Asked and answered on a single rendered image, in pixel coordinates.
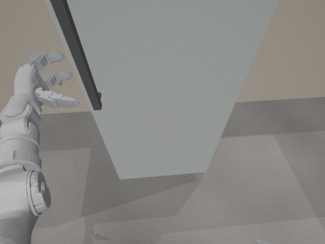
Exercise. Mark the left robot upper arm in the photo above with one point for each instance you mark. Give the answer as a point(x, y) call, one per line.
point(23, 197)

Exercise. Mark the robot left forearm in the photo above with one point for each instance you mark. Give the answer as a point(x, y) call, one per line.
point(20, 135)

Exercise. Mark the fridge door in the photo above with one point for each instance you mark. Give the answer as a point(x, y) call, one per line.
point(169, 73)

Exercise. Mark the robot left hand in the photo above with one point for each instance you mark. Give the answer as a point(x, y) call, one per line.
point(28, 80)

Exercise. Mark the handle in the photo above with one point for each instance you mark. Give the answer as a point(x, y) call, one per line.
point(67, 25)

